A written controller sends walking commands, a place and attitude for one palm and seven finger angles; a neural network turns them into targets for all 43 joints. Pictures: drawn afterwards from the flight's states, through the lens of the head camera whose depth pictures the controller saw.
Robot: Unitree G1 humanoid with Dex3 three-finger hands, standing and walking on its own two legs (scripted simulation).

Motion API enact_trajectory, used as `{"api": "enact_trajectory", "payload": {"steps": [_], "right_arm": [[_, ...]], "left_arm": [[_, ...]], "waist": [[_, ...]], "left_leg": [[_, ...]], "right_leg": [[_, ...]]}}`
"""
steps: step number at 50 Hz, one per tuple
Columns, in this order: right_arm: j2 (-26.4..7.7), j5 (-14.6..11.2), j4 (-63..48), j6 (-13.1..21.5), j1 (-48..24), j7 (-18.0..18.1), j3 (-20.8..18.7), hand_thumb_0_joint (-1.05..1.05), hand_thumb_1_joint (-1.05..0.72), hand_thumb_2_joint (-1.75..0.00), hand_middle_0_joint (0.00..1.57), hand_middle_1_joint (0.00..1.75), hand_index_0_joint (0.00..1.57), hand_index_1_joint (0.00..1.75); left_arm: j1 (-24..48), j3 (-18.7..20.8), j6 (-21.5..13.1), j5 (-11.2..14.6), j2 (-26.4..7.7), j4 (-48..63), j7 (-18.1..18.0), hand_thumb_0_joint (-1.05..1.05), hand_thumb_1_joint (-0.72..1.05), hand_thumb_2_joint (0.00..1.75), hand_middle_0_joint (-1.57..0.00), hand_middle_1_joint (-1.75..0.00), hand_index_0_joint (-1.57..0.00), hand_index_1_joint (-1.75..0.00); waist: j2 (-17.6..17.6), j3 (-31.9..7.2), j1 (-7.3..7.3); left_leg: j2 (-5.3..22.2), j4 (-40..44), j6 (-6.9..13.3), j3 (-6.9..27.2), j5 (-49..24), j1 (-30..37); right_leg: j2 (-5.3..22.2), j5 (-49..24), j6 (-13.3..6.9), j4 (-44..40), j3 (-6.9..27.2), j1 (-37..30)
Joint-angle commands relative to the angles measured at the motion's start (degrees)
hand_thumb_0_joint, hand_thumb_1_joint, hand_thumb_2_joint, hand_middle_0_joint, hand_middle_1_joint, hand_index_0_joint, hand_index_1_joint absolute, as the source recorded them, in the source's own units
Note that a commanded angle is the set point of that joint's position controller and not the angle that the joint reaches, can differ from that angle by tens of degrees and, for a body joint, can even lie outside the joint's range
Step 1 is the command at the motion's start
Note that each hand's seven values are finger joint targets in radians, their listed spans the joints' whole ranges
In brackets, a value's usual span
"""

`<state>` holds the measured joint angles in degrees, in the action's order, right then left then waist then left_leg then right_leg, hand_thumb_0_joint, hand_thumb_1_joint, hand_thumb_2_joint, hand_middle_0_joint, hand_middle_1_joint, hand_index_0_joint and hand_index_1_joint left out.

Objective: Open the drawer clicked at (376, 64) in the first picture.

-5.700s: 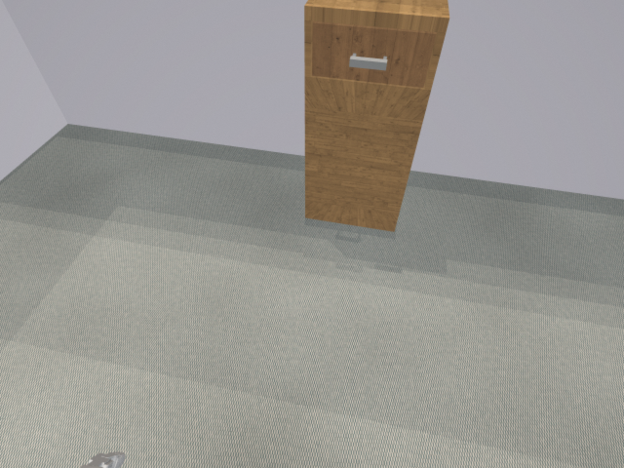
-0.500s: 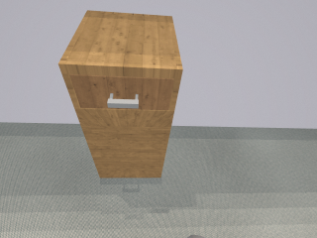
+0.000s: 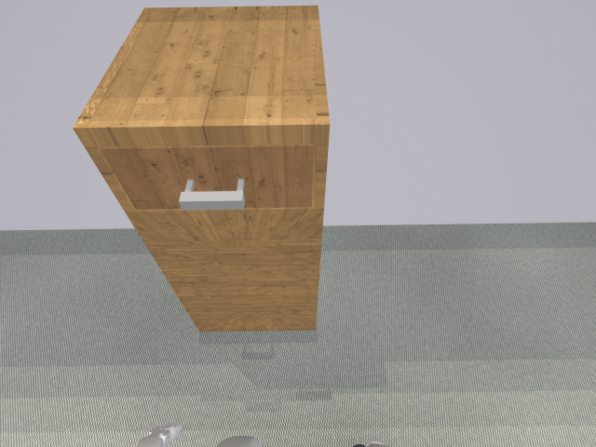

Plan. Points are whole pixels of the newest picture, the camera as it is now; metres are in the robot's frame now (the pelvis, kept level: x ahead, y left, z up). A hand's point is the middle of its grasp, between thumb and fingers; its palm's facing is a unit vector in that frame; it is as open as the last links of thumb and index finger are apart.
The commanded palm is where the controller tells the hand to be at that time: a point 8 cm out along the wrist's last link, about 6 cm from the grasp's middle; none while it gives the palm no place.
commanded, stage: come to a stop and stand still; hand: left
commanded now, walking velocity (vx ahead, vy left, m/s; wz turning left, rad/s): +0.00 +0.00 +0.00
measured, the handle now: (214, 192) +0.52 +0.19 -0.01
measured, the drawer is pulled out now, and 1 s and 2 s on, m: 0.00 0.00 0.00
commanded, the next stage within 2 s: look again from close up in 1.02 s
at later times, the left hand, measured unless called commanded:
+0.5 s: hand out of the picture -0.04 +0.20 -0.16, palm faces -0.01 -0.97 -0.23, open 7.4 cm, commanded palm none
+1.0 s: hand out of the picture -0.04 +0.20 -0.17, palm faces +0.00 -0.98 -0.17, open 7.4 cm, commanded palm none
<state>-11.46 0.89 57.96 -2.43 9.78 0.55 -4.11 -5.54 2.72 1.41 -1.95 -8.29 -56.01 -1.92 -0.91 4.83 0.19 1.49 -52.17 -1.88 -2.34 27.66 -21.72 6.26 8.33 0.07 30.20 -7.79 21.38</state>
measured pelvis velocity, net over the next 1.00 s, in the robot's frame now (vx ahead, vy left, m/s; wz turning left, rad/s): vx -0.05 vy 0.03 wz -0.02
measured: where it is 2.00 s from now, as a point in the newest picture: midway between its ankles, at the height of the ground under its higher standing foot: outside the picture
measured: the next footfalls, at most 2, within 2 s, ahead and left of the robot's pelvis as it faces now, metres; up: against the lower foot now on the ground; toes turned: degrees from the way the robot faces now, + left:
left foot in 0.08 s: +0.03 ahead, +0.14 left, +0.00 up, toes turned +0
right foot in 0.36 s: -0.01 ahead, -0.09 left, +0.00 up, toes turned -3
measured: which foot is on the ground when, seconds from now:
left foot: up 0.00-0.06, down 0.08-1.00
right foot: down 0.00-0.08, up 0.10-0.34, down 0.36-1.00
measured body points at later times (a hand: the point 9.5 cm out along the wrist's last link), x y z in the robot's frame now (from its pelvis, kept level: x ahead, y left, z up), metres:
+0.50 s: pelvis -0.02 +0.02 +0.01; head +0.00 +0.01 +0.45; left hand -0.04 +0.25 -0.14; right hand +0.02 -0.21 -0.15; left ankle -0.01 +0.13 -0.73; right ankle -0.05 -0.09 -0.73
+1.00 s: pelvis -0.05 +0.03 +0.01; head -0.06 +0.04 +0.46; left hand -0.04 +0.25 -0.15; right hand -0.07 -0.18 -0.15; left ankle -0.01 +0.13 -0.73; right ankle -0.05 -0.09 -0.73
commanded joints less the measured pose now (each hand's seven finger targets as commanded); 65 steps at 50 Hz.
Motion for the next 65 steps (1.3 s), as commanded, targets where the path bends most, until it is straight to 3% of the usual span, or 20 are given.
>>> {"api": "enact_trajectory", "payload": {"steps": [1, 2, 3, 4, 5, 6, 8, 13, 15, 16, 18, 19, 20, 21, 22, 26, 29, 33, 46, 65], "right_arm": [[-1.0, -0.1, -0.5, 0.9, 13.0, 0.0, 0.4, 0.0, -0.9, -0.9, 0.2, 0.3, 0.2, 0.3], [-2.2, 0.0, -0.5, 1.3, 13.2, 0.0, 0.4, 0.0, -0.9, -0.9, 0.2, 0.3, 0.2, 0.3], [-5.9, 0.5, -1.9, 1.9, 11.9, 0.0, -0.2, 0.0, -0.9, -0.9, 0.2, 0.3, 0.2, 0.3], [-9.8, 1.0, -4.6, 1.7, 7.1, 0.2, -0.5, 0.0, -0.9, -0.9, 0.2, 0.3, 0.2, 0.3], [-9.8, 1.1, -5.8, 1.9, 2.6, 0.6, -0.5, 0.0, -0.9, -0.9, 0.2, 0.3, 0.2, 0.3], [-8.4, 1.1, -5.7, 1.8, -0.2, 1.1, 0.1, 0.0, -0.9, -0.9, 0.2, 0.3, 0.2, 0.3], [-6.6, 0.8, -5.5, 2.3, -2.1, 1.3, 1.1, 0.0, -0.9, -0.9, 0.2, 0.3, 0.2, 0.3], [-6.3, 0.2, -1.6, 2.8, 4.4, 1.6, 1.1, 0.0, -0.9, -0.9, 0.2, 0.3, 0.2, 0.3], [-6.2, -0.2, 0.0, 2.9, 5.4, 1.4, 1.1, 0.0, -0.9, -0.9, 0.2, 0.3, 0.2, 0.3], [-5.8, -0.6, 0.5, 3.1, 5.3, 1.4, 1.3, 0.0, -0.9, -0.9, 0.2, 0.3, 0.2, 0.3], [-3.1, -1.3, 1.0, 3.5, 6.0, 1.1, 1.8, 0.0, -0.9, -0.9, 0.2, 0.3, 0.2, 0.3], [-5.0, -1.3, -4.0, 4.3, 1.2, 0.9, 2.4, 0.0, -0.9, -0.9, 0.2, 0.3, 0.2, 0.3], [-4.0, -1.0, -4.1, 3.1, 3.5, 0.5, 2.7, 0.0, -0.9, -0.9, 0.2, 0.3, 0.2, 0.3], [-3.1, -0.4, -3.6, 3.0, 6.8, 0.3, 2.8, 0.0, -0.9, -0.9, 0.2, 0.3, 0.2, 0.3], [-3.6, -0.4, -3.6, 3.0, 7.5, 0.4, 2.8, 0.0, -0.9, -0.9, 0.2, 0.3, 0.2, 0.3], [-3.2, -0.3, -2.5, 2.8, 7.2, 0.5, 3.4, 0.0, -0.9, -0.9, 0.2, 0.3, 0.2, 0.3], [-3.4, -0.3, -2.3, 2.6, 7.3, 0.6, 3.6, 0.0, -0.9, -0.9, 0.2, 0.3, 0.2, 0.3], [-3.5, 0.0, -1.1, 2.7, 8.7, 0.4, 3.8, 0.0, -0.9, -0.9, 0.2, 0.3, 0.2, 0.3], [-3.2, 0.0, 1.3, 3.2, 12.0, 0.6, 4.0, 0.0, -0.9, -0.9, 0.2, 0.3, 0.2, 0.3], [-1.4, -0.4, 3.9, 3.6, 12.3, 1.0, 3.9, 0.0, -0.9, -0.9, 0.2, 0.3, 0.2, 0.3]], "left_arm": [[-1.5, 2.9, 0.3, 0.0, -12.1, 3.3, -0.6, 0.0, 0.9, 0.9, -0.2, -0.3, -0.2, -0.3], [-2.7, 2.3, 0.7, 0.6, -10.6, 3.2, -0.2, 0.0, 0.9, 0.9, -0.2, -0.3, -0.2, -0.3], [-3.9, 1.7, 1.0, 1.1, -7.5, 3.9, 0.2, 0.0, 0.9, 0.9, -0.2, -0.3, -0.2, -0.3], [-2.9, 1.4, 1.3, 1.2, -6.0, 4.8, 0.4, 0.0, 0.9, 0.9, -0.2, -0.3, -0.2, -0.3], [-3.2, 1.6, 1.9, 0.7, -7.0, 4.6, 0.3, 0.0, 0.9, 0.9, -0.2, -0.3, -0.2, -0.3], [-4.0, 1.9, 2.0, 0.3, -7.7, 3.2, 0.5, 0.0, 0.9, 0.9, -0.2, -0.3, -0.2, -0.3], [-8.7, 1.6, 1.3, 0.4, -7.3, 0.8, 0.9, 0.0, 0.9, 0.9, -0.2, -0.3, -0.2, -0.3], [-8.1, -0.7, -0.1, 1.1, -5.3, -0.4, 0.6, 0.0, 0.9, 0.9, -0.2, -0.3, -0.2, -0.3], [-10.4, -1.0, -0.7, 1.3, -5.4, -2.2, 0.3, 0.0, 0.9, 0.9, -0.2, -0.3, -0.2, -0.3], [-13.2, -1.3, -1.3, 1.3, -5.6, -3.7, 0.1, 0.0, 0.9, 0.9, -0.2, -0.3, -0.2, -0.3], [-13.3, -1.5, -2.5, 1.3, -8.4, -5.3, -0.4, 0.0, 0.9, 0.9, -0.2, -0.3, -0.2, -0.3], [-18.6, -2.2, -2.9, 0.3, -8.5, -5.1, -2.8, 0.0, 0.9, 0.9, -0.2, -0.3, -0.2, -0.3], [-14.8, -1.9, -3.6, 0.7, -9.7, -4.9, -2.5, 0.0, 0.9, 0.9, -0.2, -0.3, -0.2, -0.3], [-16.2, -2.4, -3.9, 1.2, -8.0, -3.6, -2.2, 0.0, 0.9, 0.9, -0.2, -0.3, -0.2, -0.3], [-15.4, -2.5, -3.9, 1.3, -7.4, -3.0, -2.0, 0.0, 0.9, 0.9, -0.2, -0.3, -0.2, -0.3], [-15.1, -2.3, -3.1, 1.4, -7.8, -2.0, -1.4, 0.0, 0.9, 0.9, -0.2, -0.3, -0.2, -0.3], [-15.4, -2.6, -2.7, 1.3, -6.9, -2.2, -1.0, 0.0, 0.9, 0.9, -0.2, -0.3, -0.2, -0.3], [-15.1, -2.5, -2.3, 1.3, -6.9, -1.8, -0.6, 0.0, 0.9, 0.9, -0.2, -0.3, -0.2, -0.3], [-17.1, -2.4, -2.1, 1.2, -5.9, -2.3, -0.2, 0.0, 0.9, 0.9, -0.2, -0.3, -0.2, -0.3], [-20.1, -2.8, -2.6, 1.1, -3.3, -5.5, -0.4, 0.0, 0.9, 0.9, -0.2, -0.3, -0.2, -0.3]], "waist": [[11.4, -8.6, 1.72], [5.7, -7.4, 1.64], [-8.2, -5.2, 1.45], [-17.2, -0.4, 1.02], [-17.1, 0.4, -0.01], [-13.6, 0.9, -1.17], [-9.0, -0.8, -2.94], [-7.4, -5.3, 0.35], [-5.9, -6.7, -0.19], [-4.0, -7.8, -1.15], [2.6, -7.9, 0.93], [4.3, -2.1, -1.64], [9.3, -3.1, 1.9], [16.0, -10.4, 1.07], [16.7, -12.2, 1.22], [-1.2, -5.4, 0.86], [2.1, -0.5, 0.52], [0.5, 1.7, 0.35], [0.4, 1.2, -0.31], [0.8, 0.7, -0.08]], "left_leg": [[0.0, 20.6, 0.5, -1.8, -10.3, 11.8], [0.7, 27.4, 0.8, -0.6, -12.9, 15.4], [9.6, 36.0, 3.7, 12.1, -9.1, 12.1], [17.8, 43.7, 8.1, 21.6, -4.7, -0.2], [18.7, 45.1, 10.1, 22.4, -2.9, -5.8], [15.5, 44.1, 9.7, 17.7, -4.3, -5.8], [11.2, 40.0, 9.3, 10.4, -12.9, 0.9], [12.1, 35.3, 11.0, 8.9, -33.3, 17.0], [11.3, 32.2, 10.0, 8.3, -39.6, 18.3], [9.6, 29.5, 8.1, 7.2, -39.0, 17.9], [5.2, 28.3, 3.4, 3.6, -30.1, 14.0], [4.1, 17.4, 2.0, 1.3, -29.7, 10.8], [3.2, 20.9, 1.9, 1.2, -21.1, 8.9], [2.7, 22.7, 3.5, 1.4, -17.1, 9.9], [2.0, 22.9, 3.8, 1.4, -17.3, 10.0], [3.6, 24.7, 4.0, 2.8, -24.5, 11.4], [3.4, 26.5, 4.1, 3.8, -18.8, 8.3], [3.1, 28.8, 4.1, 4.7, -12.5, 6.0], [4.1, 33.3, 4.4, 6.9, -6.0, 2.6], [4.3, 33.0, 4.3, 5.5, -11.4, 6.4]], "right_leg": [[9.8, 4.9, -5.9, -8.6, 10.8, -1.7], [6.9, 9.6, -3.7, -4.4, 9.5, 2.4], [0.8, 15.7, -0.7, 4.4, 5.2, 7.0], [-3.9, 19.7, 1.1, 13.6, 3.5, 5.7], [-3.1, 19.6, 0.7, 20.8, 8.5, 3.3], [-3.6, 16.6, 0.5, 25.7, 10.2, 2.5], [-4.2, 14.0, 0.8, 27.9, 9.2, 3.6], [-3.3, 16.5, 1.9, 9.5, 6.2, 0.3], [-3.6, 10.4, 1.8, -1.5, 5.9, -5.2], [-3.0, 2.5, 1.7, -9.6, 6.4, -9.6], [3.5, -14.8, -1.2, -9.8, 13.1, -13.8], [3.7, -32.2, -0.4, -8.6, 16.3, -8.9], [4.5, -30.1, -2.2, -6.4, 13.1, -10.8], [3.1, -29.6, -2.8, -4.3, 12.9, -16.0], [2.8, -29.4, -2.7, -3.5, 12.0, -17.7], [0.4, -9.4, -3.0, -4.6, 11.2, -9.8], [-0.4, 1.9, -2.9, -7.5, 11.7, -6.8], [-1.1, 10.6, -3.0, -9.0, 11.8, -5.3], [-1.5, 11.1, -2.5, -9.1, 10.5, -7.4], [-1.1, 5.1, -2.0, -9.8, 10.6, -6.9]]}}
